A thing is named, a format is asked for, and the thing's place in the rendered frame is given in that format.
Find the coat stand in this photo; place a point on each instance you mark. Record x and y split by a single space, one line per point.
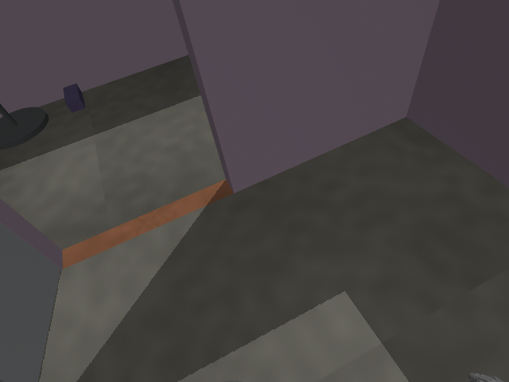
21 125

